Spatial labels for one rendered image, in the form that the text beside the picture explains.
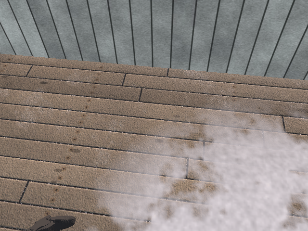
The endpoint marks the left robot hand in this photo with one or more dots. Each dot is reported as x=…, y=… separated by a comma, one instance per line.
x=49, y=223

